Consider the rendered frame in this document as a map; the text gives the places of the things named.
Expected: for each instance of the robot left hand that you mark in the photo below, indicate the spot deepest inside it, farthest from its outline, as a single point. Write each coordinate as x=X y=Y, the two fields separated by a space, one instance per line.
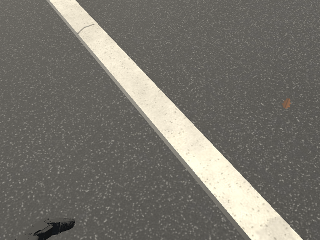
x=46 y=227

